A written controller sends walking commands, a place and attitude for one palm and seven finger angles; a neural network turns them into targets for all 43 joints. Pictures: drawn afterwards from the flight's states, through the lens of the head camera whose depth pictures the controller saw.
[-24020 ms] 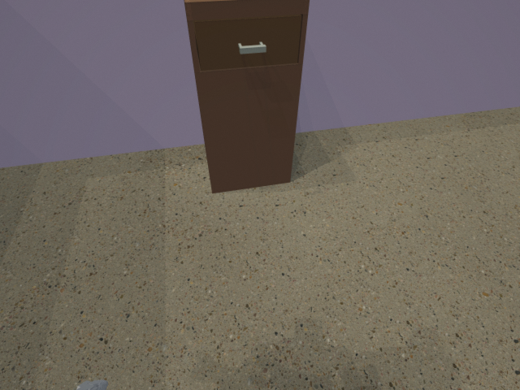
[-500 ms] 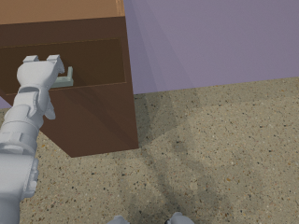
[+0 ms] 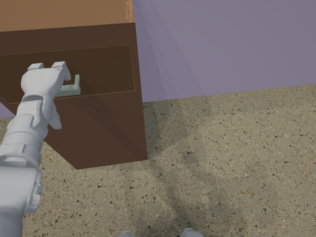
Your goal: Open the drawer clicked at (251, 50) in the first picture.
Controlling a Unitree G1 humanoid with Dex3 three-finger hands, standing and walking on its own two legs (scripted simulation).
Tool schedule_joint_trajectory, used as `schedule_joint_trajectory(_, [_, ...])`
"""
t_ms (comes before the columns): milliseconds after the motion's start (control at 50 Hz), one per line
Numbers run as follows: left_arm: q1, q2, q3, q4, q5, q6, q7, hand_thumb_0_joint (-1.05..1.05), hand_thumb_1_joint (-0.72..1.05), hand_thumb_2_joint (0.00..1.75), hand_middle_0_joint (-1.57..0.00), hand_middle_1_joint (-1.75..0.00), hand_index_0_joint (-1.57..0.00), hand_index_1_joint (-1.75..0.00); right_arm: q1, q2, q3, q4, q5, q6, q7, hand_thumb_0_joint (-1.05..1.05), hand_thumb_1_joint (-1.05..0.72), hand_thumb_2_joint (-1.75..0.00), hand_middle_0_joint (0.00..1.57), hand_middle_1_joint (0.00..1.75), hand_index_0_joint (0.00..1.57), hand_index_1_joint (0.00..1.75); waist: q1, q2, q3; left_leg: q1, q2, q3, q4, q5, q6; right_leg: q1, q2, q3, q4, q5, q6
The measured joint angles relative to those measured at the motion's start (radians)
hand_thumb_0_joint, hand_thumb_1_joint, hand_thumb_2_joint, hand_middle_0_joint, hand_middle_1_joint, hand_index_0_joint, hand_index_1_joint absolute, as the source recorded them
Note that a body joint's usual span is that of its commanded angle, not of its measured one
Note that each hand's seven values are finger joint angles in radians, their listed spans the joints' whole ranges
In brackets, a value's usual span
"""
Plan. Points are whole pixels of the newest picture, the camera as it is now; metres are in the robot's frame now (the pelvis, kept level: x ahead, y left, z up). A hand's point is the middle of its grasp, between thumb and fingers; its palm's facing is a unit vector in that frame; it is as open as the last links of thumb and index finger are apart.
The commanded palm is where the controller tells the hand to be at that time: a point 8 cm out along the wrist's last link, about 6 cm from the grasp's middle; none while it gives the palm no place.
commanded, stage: lift the fingers back up to retry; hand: left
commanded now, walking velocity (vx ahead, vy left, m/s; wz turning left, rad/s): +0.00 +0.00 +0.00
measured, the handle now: (61, 85) +0.52 +0.26 +0.05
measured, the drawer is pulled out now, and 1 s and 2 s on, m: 0.00 0.00 0.00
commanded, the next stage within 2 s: re-aim the fingers above the handle in 0.54 s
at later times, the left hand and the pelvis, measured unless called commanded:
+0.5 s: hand (45, 81) +0.48 +0.26 +0.11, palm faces -0.01 -0.02 -1.00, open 13.6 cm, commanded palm +0.46 +0.26 +0.16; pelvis +0.03 +0.00 +0.02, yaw +1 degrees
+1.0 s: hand (47, 82) +0.48 +0.26 +0.10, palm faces -0.03 +0.01 -1.00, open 13.6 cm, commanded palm +0.46 +0.26 +0.16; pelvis +0.02 -0.01 +0.02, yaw +1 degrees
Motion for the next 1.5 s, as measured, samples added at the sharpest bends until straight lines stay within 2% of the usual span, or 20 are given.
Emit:
schedule_joint_trajectory(140, [0.036,-0.012,0.013,-0.059,-0.002,-0.009,-0.004,0.00,-0.48,0.30,-0.31,-1.23,-0.32,-1.20,-0.002,0.002,-0.007,0.006,-0.003,-0.001,0.000,0.00,-0.90,-0.89,0.20,0.30,0.20,0.30,0.006,0.004,0.007,0.053,-0.003,0.002,-0.036,0.001,0.002,0.055,-0.001,0.002,-0.041,0.004,0.003])
schedule_joint_trajectory(240, [0.056,-0.026,0.006,-0.088,-0.011,0.008,-0.014,0.00,-0.48,0.30,-0.33,-1.22,-0.34,-1.21,-0.009,0.002,-0.011,0.014,-0.001,0.003,0.005,0.00,-0.90,-0.89,0.20,0.30,0.20,0.30,0.017,0.010,0.007,0.098,-0.008,0.004,-0.066,0.001,0.003,0.099,-0.004,0.003,-0.069,0.003,0.006])
schedule_joint_trajectory(460, [0.094,-0.033,0.005,-0.177,-0.040,0.027,-0.070,0.00,-0.48,0.30,-0.35,-1.21,-0.37,-1.22,-0.043,0.005,-0.013,0.000,0.004,0.011,0.004,0.00,-0.90,-0.89,0.20,0.30,0.20,0.30,0.041,0.016,0.012,0.191,-0.014,0.002,-0.135,0.012,-0.002,0.188,-0.007,0.000,-0.125,0.005,0.004])
schedule_joint_trajectory(600, [0.094,-0.040,-0.023,-0.172,-0.046,0.055,-0.108,0.00,-0.48,0.30,-0.33,-1.20,-0.34,-1.21,-0.070,-0.007,-0.008,-0.009,0.008,0.030,0.014,0.00,-0.90,-0.89,0.20,0.30,0.20,0.30,0.058,0.015,0.012,0.224,-0.015,-0.002,-0.157,0.018,-0.009,0.217,-0.007,-0.004,-0.136,0.003,-0.002])
schedule_joint_trajectory(740, [0.116,-0.044,-0.034,-0.192,-0.049,0.007,-0.134,0.00,-0.48,0.30,-0.32,-1.20,-0.33,-1.20,-0.080,-0.011,-0.014,-0.024,0.008,0.032,0.001,0.00,-0.91,-0.89,0.20,0.30,0.20,0.30,0.061,0.009,0.026,0.229,-0.013,-0.013,-0.158,0.023,-0.015,0.224,-0.005,-0.014,-0.131,0.001,-0.009])
schedule_joint_trajectory(820, [0.097,-0.043,-0.019,-0.183,-0.037,-0.026,-0.104,0.00,-0.49,0.30,-0.32,-1.20,-0.33,-1.20,-0.086,-0.011,-0.012,-0.017,0.005,0.026,-0.005,0.00,-0.91,-0.89,0.20,0.30,0.20,0.30,0.054,0.001,0.034,0.211,-0.011,-0.018,-0.145,0.023,-0.019,0.206,-0.004,-0.019,-0.117,-0.002,-0.013])
schedule_joint_trajectory(920, [0.048,-0.014,0.003,-0.122,-0.018,0.002,-0.060,0.00,-0.48,0.30,-0.32,-1.20,-0.32,-1.20,-0.081,-0.010,-0.010,-0.009,0.006,0.019,-0.008,0.00,-0.91,-0.89,0.20,0.30,0.20,0.30,0.036,0.001,0.035,0.183,-0.007,-0.017,-0.135,0.024,-0.022,0.177,0.000,-0.018,-0.105,0.000,-0.017])
schedule_joint_trajectory(1060, [0.031,-0.010,-0.010,-0.087,-0.036,0.034,-0.085,0.00,-0.48,0.30,-0.33,-1.20,-0.34,-1.23,-0.038,-0.014,-0.010,0.010,0.010,0.026,-0.007,0.00,-0.91,-0.89,0.20,0.30,0.20,0.30,0.034,0.014,0.023,0.187,-0.005,-0.011,-0.145,0.029,-0.020,0.178,0.002,-0.011,-0.117,0.008,-0.015])
schedule_joint_trajectory(1220, [0.013,0.012,-0.015,-0.050,-0.029,0.007,-0.111,0.00,-0.48,0.30,-0.32,-1.20,-0.31,-1.21,-0.018,-0.012,-0.001,0.012,0.017,0.023,-0.014,0.00,-0.91,-0.89,0.20,0.30,0.20,0.30,0.019,0.004,0.027,0.186,-0.005,-0.007,-0.144,0.033,-0.017,0.176,0.003,-0.007,-0.118,0.014,-0.013])
schedule_joint_trajectory(1340, [0.010,0.011,-0.015,-0.066,-0.023,-0.016,-0.096,0.00,-0.48,0.30,-0.32,-1.20,-0.31,-1.22,-0.009,-0.013,-0.013,0.005,0.010,0.011,-0.010,0.00,-0.90,-0.89,0.20,0.30,0.20,0.30,0.023,0.000,0.028,0.158,-0.007,-0.005,-0.127,0.032,-0.012,0.151,0.000,-0.004,-0.108,0.018,-0.009])
schedule_joint_trajectory(1500, [0.032,-0.034,-0.010,-0.086,-0.013,-0.018,-0.052,0.00,-0.48,0.30,-0.32,-1.21,-0.32,-1.21,-0.019,-0.007,-0.016,0.007,0.005,0.005,0.000,0.00,-0.91,-0.89,0.20,0.30,0.20,0.30,0.021,0.000,0.025,0.149,-0.011,0.002,-0.116,0.024,-0.003,0.143,-0.005,0.004,-0.102,0.017,0.000])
